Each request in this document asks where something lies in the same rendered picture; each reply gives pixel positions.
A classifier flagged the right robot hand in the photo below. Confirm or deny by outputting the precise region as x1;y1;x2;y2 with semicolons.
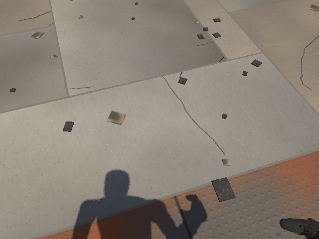
279;218;319;239

